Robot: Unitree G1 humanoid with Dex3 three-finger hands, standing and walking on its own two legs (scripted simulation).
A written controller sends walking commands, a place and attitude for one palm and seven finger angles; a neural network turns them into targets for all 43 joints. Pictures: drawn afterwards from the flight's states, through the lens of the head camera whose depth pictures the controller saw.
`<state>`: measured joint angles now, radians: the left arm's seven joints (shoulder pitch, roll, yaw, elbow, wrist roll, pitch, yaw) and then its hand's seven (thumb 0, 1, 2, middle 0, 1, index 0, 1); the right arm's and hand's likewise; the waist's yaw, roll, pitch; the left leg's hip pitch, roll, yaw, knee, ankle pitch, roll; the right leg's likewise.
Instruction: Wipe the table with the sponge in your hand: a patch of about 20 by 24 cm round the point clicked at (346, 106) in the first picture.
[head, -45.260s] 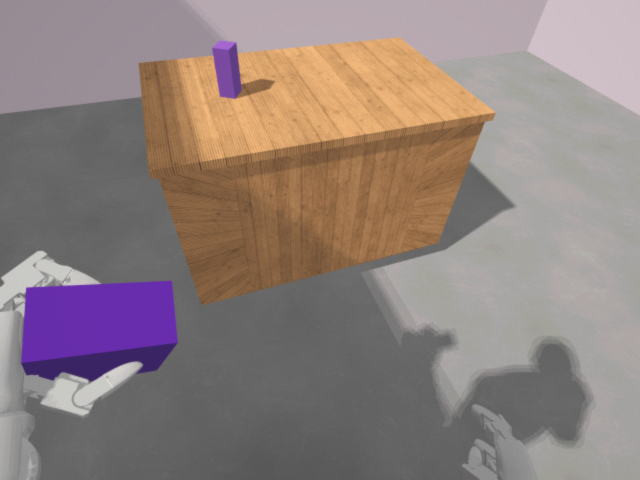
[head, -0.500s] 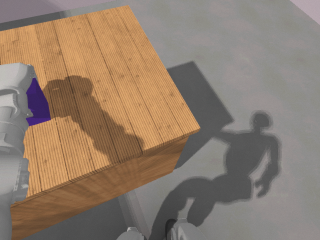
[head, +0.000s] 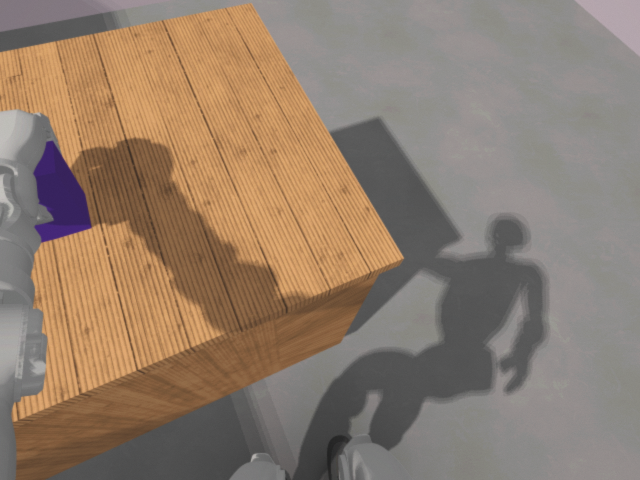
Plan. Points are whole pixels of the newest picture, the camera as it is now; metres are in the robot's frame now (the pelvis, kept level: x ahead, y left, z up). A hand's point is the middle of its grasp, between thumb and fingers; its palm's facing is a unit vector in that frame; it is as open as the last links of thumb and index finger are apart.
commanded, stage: slide back across to the first lane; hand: left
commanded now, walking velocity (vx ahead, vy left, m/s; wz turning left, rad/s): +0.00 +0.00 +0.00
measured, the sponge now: (31, 207) +0.46 +0.36 -0.01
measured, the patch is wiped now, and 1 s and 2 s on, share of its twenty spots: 1.00 1.00 1.00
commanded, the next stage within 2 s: wipe back along the first lane in 0.44 s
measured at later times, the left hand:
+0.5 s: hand out of the picture +0.45 +0.42 +0.04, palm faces -0.17 -0.01 -0.98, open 9.9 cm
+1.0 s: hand out of the picture +0.42 +0.42 +0.04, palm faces -0.10 -0.01 -0.99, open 9.9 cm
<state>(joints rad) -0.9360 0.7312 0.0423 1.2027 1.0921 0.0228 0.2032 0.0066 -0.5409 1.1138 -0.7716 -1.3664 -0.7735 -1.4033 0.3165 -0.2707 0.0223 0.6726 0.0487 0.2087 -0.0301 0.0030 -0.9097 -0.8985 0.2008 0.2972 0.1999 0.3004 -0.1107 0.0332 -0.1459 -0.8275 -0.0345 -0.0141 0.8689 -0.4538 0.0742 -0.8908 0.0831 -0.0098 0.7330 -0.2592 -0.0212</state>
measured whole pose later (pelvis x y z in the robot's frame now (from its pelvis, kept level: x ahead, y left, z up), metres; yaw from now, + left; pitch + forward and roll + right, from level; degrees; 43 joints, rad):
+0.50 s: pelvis +0.02 +0.01 +0.01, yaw +0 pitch +23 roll -5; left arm -0.82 0.84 0.16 1.15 1.09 -0.12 0.17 0.00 -0.51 1.10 -0.74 -1.39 -0.74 -1.43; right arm 0.32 -0.29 0.01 0.67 0.05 0.23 -0.02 0.00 -0.91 -0.90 0.20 0.30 0.20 0.30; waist -0.08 0.02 -0.12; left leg -0.77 -0.04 -0.02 0.82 -0.46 0.09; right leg -0.82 0.08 -0.01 0.67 -0.26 -0.01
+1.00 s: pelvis +0.03 +0.03 +0.01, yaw +0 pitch +20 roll -5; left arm -0.65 0.71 0.09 1.01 1.04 -0.09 0.25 0.00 -0.48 1.09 -0.70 -1.43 -0.70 -1.47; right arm 0.29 -0.26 -0.02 0.67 0.05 0.24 0.02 0.00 -0.91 -0.90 0.20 0.30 0.20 0.30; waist -0.02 0.04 -0.16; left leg -0.68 -0.06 -0.02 0.80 -0.47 0.11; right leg -0.73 0.06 0.00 0.65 -0.28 0.00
